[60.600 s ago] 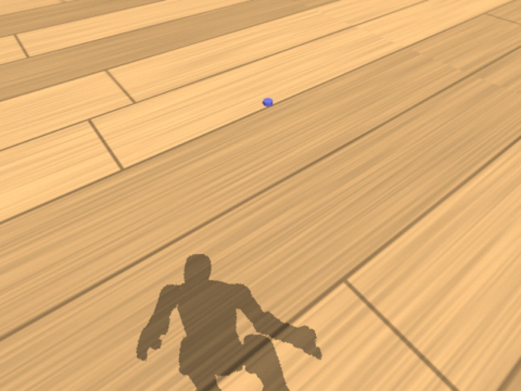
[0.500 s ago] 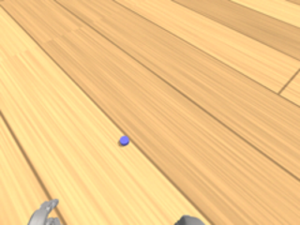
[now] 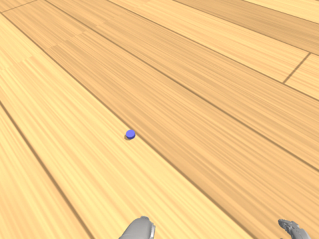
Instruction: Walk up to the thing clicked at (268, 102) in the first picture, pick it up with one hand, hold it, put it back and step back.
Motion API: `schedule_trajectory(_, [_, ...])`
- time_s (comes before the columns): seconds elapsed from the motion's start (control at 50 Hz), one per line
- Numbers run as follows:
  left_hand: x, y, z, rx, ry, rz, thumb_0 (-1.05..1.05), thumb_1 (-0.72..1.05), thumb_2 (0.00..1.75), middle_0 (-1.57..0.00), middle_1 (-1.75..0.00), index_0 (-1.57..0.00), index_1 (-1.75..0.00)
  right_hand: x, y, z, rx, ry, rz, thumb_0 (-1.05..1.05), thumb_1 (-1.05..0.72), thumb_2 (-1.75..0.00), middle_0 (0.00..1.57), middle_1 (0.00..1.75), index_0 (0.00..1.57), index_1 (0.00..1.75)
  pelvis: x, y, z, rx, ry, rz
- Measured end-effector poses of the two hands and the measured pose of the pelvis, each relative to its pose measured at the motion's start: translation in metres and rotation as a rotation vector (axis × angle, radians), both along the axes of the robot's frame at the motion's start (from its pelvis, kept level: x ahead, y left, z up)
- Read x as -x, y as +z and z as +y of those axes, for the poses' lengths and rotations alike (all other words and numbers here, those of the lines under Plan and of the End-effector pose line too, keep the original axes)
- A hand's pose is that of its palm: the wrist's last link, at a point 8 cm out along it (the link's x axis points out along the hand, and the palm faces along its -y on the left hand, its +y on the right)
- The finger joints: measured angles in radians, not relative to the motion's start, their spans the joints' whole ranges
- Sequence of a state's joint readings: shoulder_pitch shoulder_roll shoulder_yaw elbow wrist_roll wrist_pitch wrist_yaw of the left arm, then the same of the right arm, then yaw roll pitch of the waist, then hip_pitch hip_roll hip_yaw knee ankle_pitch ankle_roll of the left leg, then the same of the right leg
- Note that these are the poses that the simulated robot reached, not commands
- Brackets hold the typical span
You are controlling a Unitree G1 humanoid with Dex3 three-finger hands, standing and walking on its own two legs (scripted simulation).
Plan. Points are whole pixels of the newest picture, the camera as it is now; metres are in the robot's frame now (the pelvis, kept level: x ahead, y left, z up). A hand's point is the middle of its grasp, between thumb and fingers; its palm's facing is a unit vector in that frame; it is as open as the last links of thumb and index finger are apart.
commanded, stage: step back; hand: left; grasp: from above
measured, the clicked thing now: (130, 134) +0.86 +0.28 -0.74
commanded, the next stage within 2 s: stand in 1.68 s
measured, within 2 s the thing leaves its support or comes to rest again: neither
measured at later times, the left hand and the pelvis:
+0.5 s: hand out of the picture -0.09 +0.27 -0.14, palm faces +0.04 -0.93 -0.38, open 7.3 cm; pelvis -0.17 +0.00 +0.01, yaw +2 degrees
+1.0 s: hand out of the picture -0.21 +0.27 -0.14, palm faces +0.07 -0.91 -0.40, open 7.4 cm; pelvis -0.24 -0.02 +0.01, yaw +4 degrees
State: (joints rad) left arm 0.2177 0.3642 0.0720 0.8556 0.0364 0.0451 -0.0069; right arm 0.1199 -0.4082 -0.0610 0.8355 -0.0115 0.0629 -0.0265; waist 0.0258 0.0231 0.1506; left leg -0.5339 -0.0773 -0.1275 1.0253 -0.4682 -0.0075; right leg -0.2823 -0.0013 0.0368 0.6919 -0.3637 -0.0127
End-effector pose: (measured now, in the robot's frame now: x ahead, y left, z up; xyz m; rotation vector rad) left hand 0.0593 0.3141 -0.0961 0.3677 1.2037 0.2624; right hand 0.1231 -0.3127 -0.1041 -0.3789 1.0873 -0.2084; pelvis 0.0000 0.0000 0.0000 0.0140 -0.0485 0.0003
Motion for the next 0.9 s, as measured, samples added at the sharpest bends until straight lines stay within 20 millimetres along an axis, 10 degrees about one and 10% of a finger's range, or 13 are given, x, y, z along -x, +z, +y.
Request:
schedule_trajectory(0.3, [0.075,-0.011,0.018,0.0,0.038,-0.112,0.0,0.9,0.9,-0.2,-0.3,-0.2,-0.3,0.137,-0.005,0.019,0.018,0.064,0.165,0.01,-0.9,-0.9,0.21,0.3,0.2,0.3,0.107,-0.004,0.009,-0.005,0.096,-0.01])
schedule_trajectory(0.48, [0.145,-0.009,0.006,0.038,0.029,-0.07,0.0,0.91,0.9,-0.2,-0.3,-0.2,-0.3,0.171,0.023,0.017,0.031,0.06,0.042,0.01,-0.9,-0.9,0.21,0.31,0.2,0.3,0.167,0.009,0.001,0.039,0.046,0.0])
schedule_trajectory(0.64, [0.225,-0.012,-0.019,0.018,-0.008,0.017,0.0,0.91,0.9,-0.2,-0.3,-0.2,-0.3,0.218,0.009,-0.018,0.002,0.021,-0.038,0.0,-0.9,-0.9,0.21,0.3,0.2,0.3,0.221,-0.002,-0.021,0.044,-0.012,-0.01])
schedule_trajectory(0.76, [0.276,0.005,-0.028,0.001,0.044,0.042,0.01,0.9,0.9,-0.2,-0.3,-0.21,-0.31,0.276,0.001,-0.032,-0.02,-0.023,0.065,0.01,-0.9,-0.9,0.21,0.3,0.2,0.3,0.237,0.009,-0.029,0.002,-0.001,-0.005])
schedule_trajectory(0.9, [0.285,0.007,-0.012,-0.008,0.082,-0.013,0.01,0.9,0.9,-0.21,-0.3,-0.21,-0.31,0.32,-0.007,-0.027,-0.016,0.0,0.209,0.01,-0.9,-0.9,0.2,0.3,0.2,0.3,0.243,0.006,-0.023,0.008,0.072,-0.001])
